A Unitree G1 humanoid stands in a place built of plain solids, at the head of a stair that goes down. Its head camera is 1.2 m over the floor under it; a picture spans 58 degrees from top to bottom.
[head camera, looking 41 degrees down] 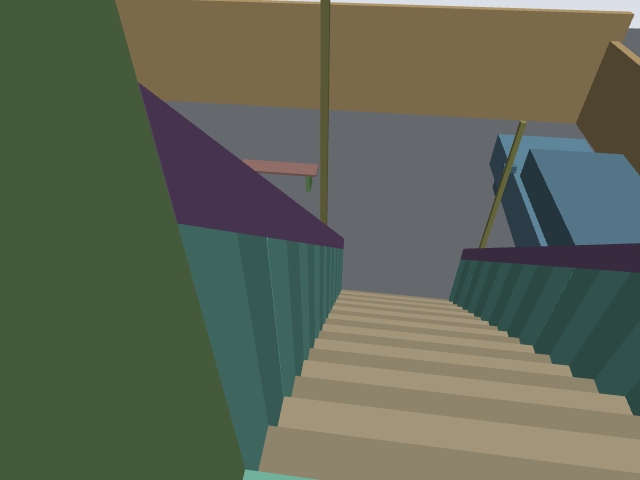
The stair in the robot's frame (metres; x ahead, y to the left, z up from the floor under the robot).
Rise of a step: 0.19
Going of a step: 0.21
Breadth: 1.60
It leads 7 degrees to the right of straight ahead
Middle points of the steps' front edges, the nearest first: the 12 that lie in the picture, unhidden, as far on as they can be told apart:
0.57 -0.63 -0.19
0.79 -0.65 -0.39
1.00 -0.68 -0.58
1.21 -0.71 -0.78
1.42 -0.74 -0.97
1.63 -0.76 -1.17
1.85 -0.79 -1.36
2.06 -0.82 -1.56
2.27 -0.85 -1.75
2.48 -0.87 -1.95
2.69 -0.90 -2.14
2.91 -0.93 -2.34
